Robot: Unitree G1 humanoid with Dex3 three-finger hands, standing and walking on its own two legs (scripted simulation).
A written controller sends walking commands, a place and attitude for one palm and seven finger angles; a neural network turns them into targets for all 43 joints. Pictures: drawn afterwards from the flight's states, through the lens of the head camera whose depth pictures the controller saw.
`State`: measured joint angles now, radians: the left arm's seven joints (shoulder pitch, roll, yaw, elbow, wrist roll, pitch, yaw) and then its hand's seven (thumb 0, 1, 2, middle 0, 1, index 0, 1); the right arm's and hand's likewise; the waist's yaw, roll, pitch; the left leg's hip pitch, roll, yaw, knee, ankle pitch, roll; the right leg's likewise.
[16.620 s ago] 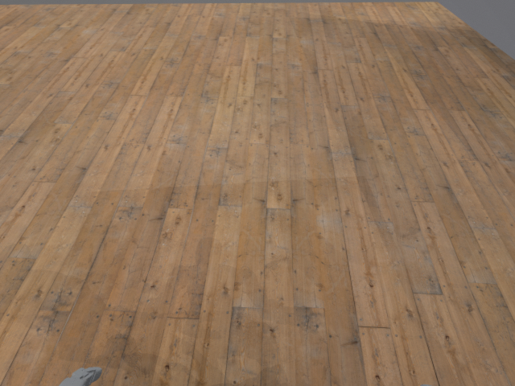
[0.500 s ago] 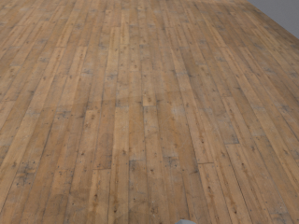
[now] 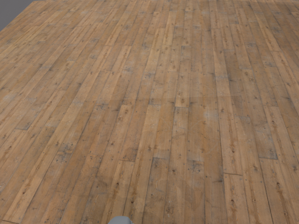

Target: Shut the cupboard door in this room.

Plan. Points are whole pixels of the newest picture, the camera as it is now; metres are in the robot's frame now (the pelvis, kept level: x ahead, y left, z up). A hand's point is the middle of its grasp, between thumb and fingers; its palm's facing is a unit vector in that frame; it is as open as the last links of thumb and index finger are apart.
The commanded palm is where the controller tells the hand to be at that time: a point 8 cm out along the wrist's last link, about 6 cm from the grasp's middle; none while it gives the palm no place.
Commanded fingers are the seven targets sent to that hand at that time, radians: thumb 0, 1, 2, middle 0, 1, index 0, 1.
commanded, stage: turn or walk to find it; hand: left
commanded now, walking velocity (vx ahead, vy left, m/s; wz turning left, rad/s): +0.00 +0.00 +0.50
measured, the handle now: out of the picture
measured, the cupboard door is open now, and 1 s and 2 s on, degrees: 78 78 78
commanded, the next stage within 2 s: none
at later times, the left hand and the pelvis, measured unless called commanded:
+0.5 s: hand out of the picture -0.01 +0.27 -0.17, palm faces +0.27 -0.93 -0.23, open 7.4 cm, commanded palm none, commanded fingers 0.00 0.90 0.90 -0.20 -0.30 -0.20 -0.30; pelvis -0.03 +0.05 +0.00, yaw +13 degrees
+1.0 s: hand out of the picture -0.04 +0.19 -0.14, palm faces +0.46 -0.84 -0.28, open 7.4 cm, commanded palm none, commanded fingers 0.00 0.90 0.90 -0.20 -0.30 -0.20 -0.30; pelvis -0.03 -0.02 +0.00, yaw +29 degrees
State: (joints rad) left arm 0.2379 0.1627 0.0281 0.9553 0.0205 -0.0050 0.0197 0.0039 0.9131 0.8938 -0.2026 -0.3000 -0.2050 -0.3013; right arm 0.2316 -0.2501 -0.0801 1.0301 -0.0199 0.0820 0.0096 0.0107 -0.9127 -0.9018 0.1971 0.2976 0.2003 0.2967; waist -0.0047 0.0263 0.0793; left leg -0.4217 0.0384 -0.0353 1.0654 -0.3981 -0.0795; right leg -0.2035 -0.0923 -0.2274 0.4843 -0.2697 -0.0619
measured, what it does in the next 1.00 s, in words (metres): steps on the spot, turning left: left foot, then right foot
